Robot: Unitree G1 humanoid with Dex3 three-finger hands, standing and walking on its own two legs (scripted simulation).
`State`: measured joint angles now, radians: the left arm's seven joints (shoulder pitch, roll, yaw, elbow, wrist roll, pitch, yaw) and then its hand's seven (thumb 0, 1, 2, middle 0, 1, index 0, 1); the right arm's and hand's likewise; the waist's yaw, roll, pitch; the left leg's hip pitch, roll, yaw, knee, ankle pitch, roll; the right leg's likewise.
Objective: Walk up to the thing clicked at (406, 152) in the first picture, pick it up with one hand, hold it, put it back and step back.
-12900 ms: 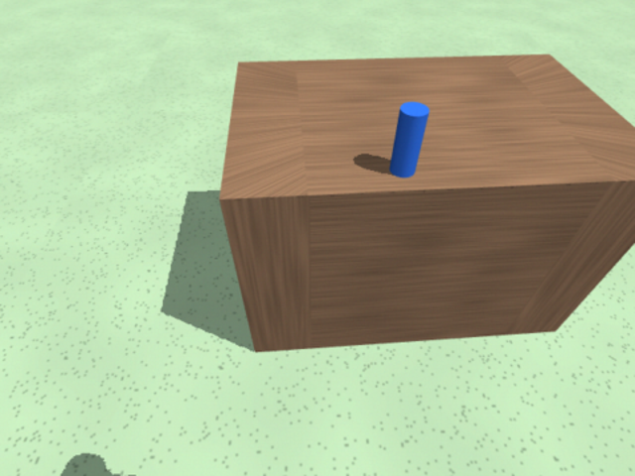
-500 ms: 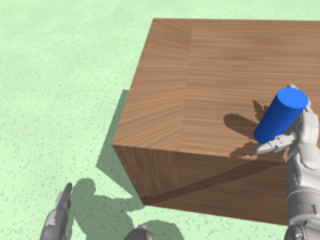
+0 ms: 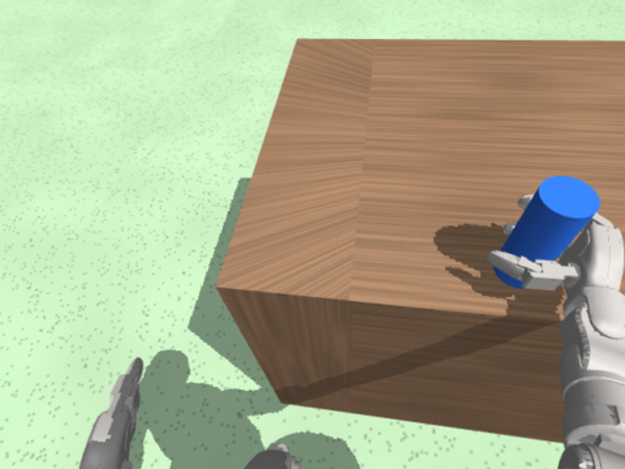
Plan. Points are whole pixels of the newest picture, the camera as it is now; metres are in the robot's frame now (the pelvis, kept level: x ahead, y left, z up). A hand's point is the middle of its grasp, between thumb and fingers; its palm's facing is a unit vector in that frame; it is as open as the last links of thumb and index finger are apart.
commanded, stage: settle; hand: right
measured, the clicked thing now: (538, 237) +0.42 -0.22 +0.07
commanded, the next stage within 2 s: lift in 0.98 s
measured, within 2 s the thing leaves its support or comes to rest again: leaves its support in 0.38 s
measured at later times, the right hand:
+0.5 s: hand (539, 231) +0.42 -0.22 +0.08, palm faces +0.18 +0.98 +0.00, open 8.5 cm
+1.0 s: hand (544, 207) +0.43 -0.21 +0.11, palm faces +0.17 +0.99 +0.00, open 8.6 cm
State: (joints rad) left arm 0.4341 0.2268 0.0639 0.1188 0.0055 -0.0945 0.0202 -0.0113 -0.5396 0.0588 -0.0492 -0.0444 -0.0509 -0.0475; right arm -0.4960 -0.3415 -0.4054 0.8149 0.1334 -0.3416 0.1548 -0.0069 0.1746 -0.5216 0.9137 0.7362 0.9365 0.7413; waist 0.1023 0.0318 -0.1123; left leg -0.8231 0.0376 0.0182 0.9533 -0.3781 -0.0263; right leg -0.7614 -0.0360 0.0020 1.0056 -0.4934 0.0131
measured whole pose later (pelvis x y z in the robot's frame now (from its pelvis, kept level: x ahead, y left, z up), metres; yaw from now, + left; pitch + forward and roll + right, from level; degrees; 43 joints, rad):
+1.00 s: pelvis +0.01 +0.00 +0.03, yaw +0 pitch +10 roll +1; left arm 0.36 0.23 0.06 0.31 -0.01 -0.12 0.06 -0.01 -0.54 0.06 -0.06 -0.05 -0.06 -0.05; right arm -0.55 -0.35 -0.36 0.81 0.14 -0.22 0.11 -0.02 0.24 -1.07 0.78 1.13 0.82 1.14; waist 0.08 0.01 -0.08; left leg -0.63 0.03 0.02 0.79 -0.32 -0.02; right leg -0.57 -0.04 -0.01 0.83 -0.42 0.02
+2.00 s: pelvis +0.01 +0.01 +0.05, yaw +0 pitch -1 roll +0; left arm 0.29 0.23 0.08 0.51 -0.03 -0.12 0.10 -0.01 -0.53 0.05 -0.04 -0.05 -0.05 -0.05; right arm -0.34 -0.25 -0.24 0.18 0.19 0.21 0.01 -0.02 0.25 -1.09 0.78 1.14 0.82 1.15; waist 0.00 -0.04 -0.04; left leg -0.31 0.04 0.02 0.56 -0.23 -0.02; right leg -0.24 -0.03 -0.01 0.57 -0.32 0.02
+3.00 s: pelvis +0.01 +0.01 +0.06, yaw -1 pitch -3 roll +0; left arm 0.22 0.23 0.12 0.65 -0.04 -0.17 0.07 -0.01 -0.54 0.06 -0.05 -0.05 -0.05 -0.06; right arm -0.30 -0.25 -0.27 -0.11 0.23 0.52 0.01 -0.02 0.26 -1.10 0.78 1.14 0.82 1.15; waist 0.00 -0.08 -0.04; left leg -0.23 0.04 0.04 0.50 -0.21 -0.02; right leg -0.16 -0.02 0.01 0.51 -0.29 0.02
